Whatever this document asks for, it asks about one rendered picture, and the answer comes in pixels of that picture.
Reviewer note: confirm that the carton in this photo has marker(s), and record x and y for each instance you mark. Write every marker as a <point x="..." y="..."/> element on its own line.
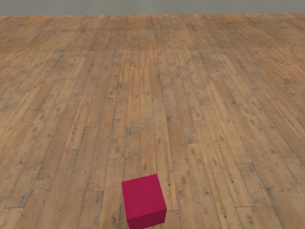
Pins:
<point x="144" y="202"/>

